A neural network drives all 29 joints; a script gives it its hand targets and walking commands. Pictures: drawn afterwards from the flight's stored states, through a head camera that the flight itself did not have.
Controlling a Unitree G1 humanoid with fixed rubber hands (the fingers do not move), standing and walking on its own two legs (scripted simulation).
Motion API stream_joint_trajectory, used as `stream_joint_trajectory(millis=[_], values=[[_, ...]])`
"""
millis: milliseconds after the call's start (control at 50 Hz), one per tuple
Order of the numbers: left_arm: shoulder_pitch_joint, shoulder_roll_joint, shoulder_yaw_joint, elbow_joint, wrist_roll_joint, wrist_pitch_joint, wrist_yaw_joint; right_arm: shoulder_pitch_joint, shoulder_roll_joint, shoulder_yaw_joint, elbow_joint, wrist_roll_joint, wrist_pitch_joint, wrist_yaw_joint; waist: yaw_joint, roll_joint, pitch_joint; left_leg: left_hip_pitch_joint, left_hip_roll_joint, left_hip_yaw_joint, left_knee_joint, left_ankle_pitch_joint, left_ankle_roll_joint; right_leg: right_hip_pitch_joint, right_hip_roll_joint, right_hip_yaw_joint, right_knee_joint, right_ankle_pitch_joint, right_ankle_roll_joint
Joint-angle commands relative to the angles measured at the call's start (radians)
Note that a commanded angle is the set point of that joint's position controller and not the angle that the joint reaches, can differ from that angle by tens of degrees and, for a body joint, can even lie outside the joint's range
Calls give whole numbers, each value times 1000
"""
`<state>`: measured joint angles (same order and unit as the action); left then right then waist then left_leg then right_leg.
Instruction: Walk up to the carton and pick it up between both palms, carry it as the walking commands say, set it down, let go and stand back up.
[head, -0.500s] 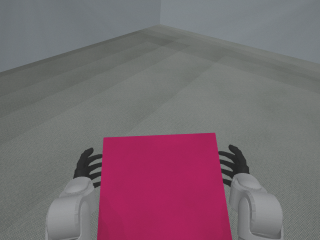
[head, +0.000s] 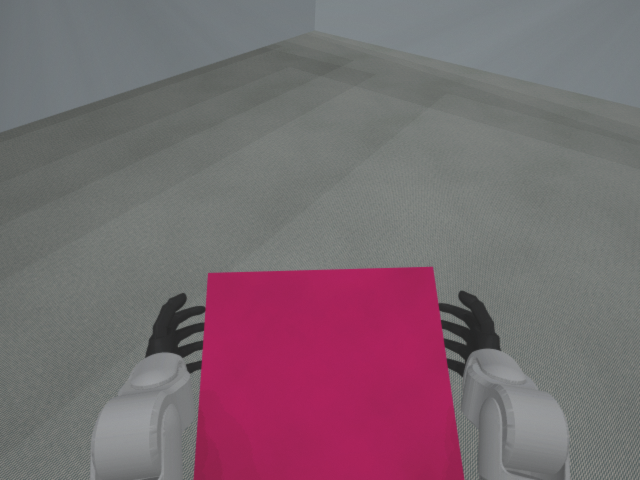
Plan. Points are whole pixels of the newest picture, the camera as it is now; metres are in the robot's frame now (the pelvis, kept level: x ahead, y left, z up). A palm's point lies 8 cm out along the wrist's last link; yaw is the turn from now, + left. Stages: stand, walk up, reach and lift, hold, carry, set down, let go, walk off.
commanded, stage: carry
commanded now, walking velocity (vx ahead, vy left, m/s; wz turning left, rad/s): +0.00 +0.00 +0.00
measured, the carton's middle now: (322, 379) +0.27 +0.00 +0.00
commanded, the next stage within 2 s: none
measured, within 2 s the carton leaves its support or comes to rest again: neither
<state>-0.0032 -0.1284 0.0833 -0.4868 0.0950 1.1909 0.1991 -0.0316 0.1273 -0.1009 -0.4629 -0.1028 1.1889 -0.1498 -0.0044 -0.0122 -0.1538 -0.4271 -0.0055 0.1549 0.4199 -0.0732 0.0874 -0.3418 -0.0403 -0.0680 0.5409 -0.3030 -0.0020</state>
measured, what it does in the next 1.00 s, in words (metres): shifts its weight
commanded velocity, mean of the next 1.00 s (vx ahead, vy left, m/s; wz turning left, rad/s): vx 0.00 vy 0.00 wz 0.00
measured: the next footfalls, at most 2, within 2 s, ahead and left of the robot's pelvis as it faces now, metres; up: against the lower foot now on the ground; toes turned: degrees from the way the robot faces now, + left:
none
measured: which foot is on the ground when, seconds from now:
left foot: down 0.00-1.00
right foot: down 0.00-1.00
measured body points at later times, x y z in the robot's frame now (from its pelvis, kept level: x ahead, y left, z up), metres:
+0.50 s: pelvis +0.02 -0.04 +0.00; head -0.02 -0.02 +0.45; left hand +0.27 +0.13 +0.08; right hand +0.26 -0.21 +0.10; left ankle +0.10 +0.06 -0.73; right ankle +0.01 -0.14 -0.73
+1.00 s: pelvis +0.06 -0.02 +0.00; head +0.04 -0.01 +0.45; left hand +0.32 +0.15 +0.08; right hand +0.32 -0.19 +0.09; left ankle +0.10 +0.06 -0.73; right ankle +0.01 -0.14 -0.73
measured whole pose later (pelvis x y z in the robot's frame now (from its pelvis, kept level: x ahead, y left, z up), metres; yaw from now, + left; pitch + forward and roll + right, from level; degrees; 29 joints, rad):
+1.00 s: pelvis +0.06 -0.02 +0.00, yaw +0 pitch +4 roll -1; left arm -0.03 -0.13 0.11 -0.41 0.10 1.14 0.19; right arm -0.06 0.13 -0.10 -0.38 -0.08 1.13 -0.17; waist -0.01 -0.02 -0.16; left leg -0.40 0.03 0.14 0.55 -0.22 0.05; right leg -0.26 -0.02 -0.09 0.53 -0.35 0.00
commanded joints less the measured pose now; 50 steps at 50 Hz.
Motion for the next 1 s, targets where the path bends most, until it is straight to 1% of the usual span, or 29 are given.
stream_joint_trajectory(millis=[0,20,40,80,140,160,220,280,360,420,440,460,520,540,560,600,620,640,660,700,720,740,800,840,860,900,940,960,980], values=[[-523,-836,-688,-151,-358,-13,-236,-450,849,695,-107,363,-8,207,-3,6,-139,153,148,-170,-63,-323,-50,-64,-79,119,-160,-151,-60],[-535,-852,-684,-144,-351,-11,-232,-508,853,704,-146,373,-10,204,-8,-11,-136,168,142,-159,-51,-322,-50,-79,-81,120,-173,-193,-54],[-545,-843,-694,-151,-354,-8,-231,-471,830,690,-127,362,-10,204,-11,44,-134,169,140,-166,-63,-343,-49,-103,-69,110,-166,-197,-50],[-534,-832,-698,-138,-356,0,-232,-458,812,681,-115,358,-6,204,-8,69,-115,130,135,-164,-68,-408,-46,-121,-68,123,-176,-256,-59],[-550,-823,-690,-151,-362,9,-234,-454,816,674,-113,349,4,193,-14,15,-91,135,122,-134,-22,-312,-58,-112,-73,115,-192,-205,-50],[-540,-830,-666,-124,-359,4,-232,-462,843,691,-93,363,4,190,-13,-45,-134,163,132,-145,-1,-243,-50,-67,-77,109,-195,-169,-49],[-495,-810,-645,-95,-336,15,-227,-448,805,694,-97,360,13,181,-13,-31,-134,172,103,-106,62,-168,-56,-75,-104,133,-238,-183,-54],[-502,-820,-621,-88,-330,1,-226,-499,821,720,-121,384,9,179,-8,-88,-154,164,108,-109,85,-138,-54,-37,-123,134,-235,-114,-65],[-494,-825,-608,-69,-314,-14,-217,-511,812,717,-113,393,-6,180,-13,13,-161,194,139,-129,47,-101,-53,3,-91,82,-158,63,-53],[-548,-824,-641,-140,-331,-19,-212,-480,826,708,-107,387,-9,183,-11,-3,-143,168,140,-138,36,-112,-45,1,-92,89,-162,50,-55],[-536,-777,-564,6,-278,-30,-215,-510,779,648,19,351,-23,188,-10,10,-122,171,139,-138,31,-145,-43,-3,-94,94,-172,26,-53],[-556,-810,-618,-87,-314,-26,-213,-477,811,677,-39,373,-17,188,-14,41,-121,169,138,-132,20,-138,-46,10,-92,91,-165,41,-58],[-531,-798,-600,-39,-297,-26,-212,-469,795,650,-8,357,-24,188,-15,41,-130,192,146,-134,10,-129,-43,11,-81,85,-153,65,-51],[-530,-773,-573,10,-275,-41,-216,-472,769,617,40,340,-43,192,-16,73,-153,198,150,-140,5,-85,-46,49,-77,62,-127,102,-45],[-538,-862,-648,-99,-333,-38,-223,-486,852,689,-85,389,-41,194,-14,51,-166,193,147,-136,14,-54,-48,49,-75,61,-130,117,-45],[-548,-862,-654,-110,-350,-36,-223,-467,851,672,-67,382,-38,188,-19,42,-208,242,158,-139,31,17,-38,51,-74,61,-120,158,-45],[-517,-795,-589,10,-303,-53,-229,-430,779,596,54,329,-56,196,-14,49,-238,254,158,-134,41,51,-40,71,-78,55,-107,173,-40],[-515,-880,-668,-112,-359,-45,-227,-458,838,669,-117,383,-53,192,-15,25,-277,280,172,-143,56,163,-28,88,-70,52,-88,227,-34],[-527,-847,-629,-59,-335,-53,-228,-482,809,625,-58,366,-65,192,-17,61,-301,293,170,-139,73,257,-25,101,-74,40,-61,245,-21],[-491,-873,-655,-122,-361,-51,-224,-457,861,683,-116,409,-53,194,-9,20,-332,292,178,-135,110,333,-22,139,-76,32,-50,299,-27],[-518,-835,-603,-20,-326,-66,-227,-446,819,612,5,362,-67,197,-10,50,-339,300,173,-134,98,334,-20,130,-81,39,-27,296,-30],[-490,-866,-641,-85,-346,-68,-229,-464,847,672,-95,397,-71,198,-9,40,-313,287,169,-138,85,278,-17,109,-76,34,-50,232,-22],[-497,-841,-629,-62,-327,-70,-227,-450,827,657,-46,371,-69,191,-9,36,-274,266,165,-133,89,216,-19,97,-82,50,-69,233,-22],[-467,-844,-638,-88,-347,-66,-235,-428,849,690,-76,390,-64,188,-8,-29,-282,252,161,-133,104,207,-25,131,-92,32,-71,296,-20],[-483,-854,-636,-95,-341,-60,-233,-461,841,691,-110,392,-61,189,-12,2,-245,229,158,-124,104,174,-30,109,-96,47,-73,308,-26],[-495,-793,-588,-10,-305,-78,-232,-443,790,630,11,353,-75,191,-13,-1,-258,250,165,-133,84,200,-24,112,-97,32,-52,265,-23],[-498,-816,-620,-59,-323,-78,-236,-446,803,659,-51,358,-72,188,-14,-1,-243,231,160,-125,97,160,-33,111,-100,39,-75,285,-14],[-504,-717,-521,103,-254,-101,-233,-429,731,556,156,293,-93,193,-11,12,-232,237,160,-114,87,168,-38,118,-103,35,-69,297,-17],[-490,-818,-624,-56,-312,-91,-238,-481,810,672,-59,376,-93,197,-11,47,-202,227,153,-121,81,94,-38,83,-99,54,-95,247,-23]])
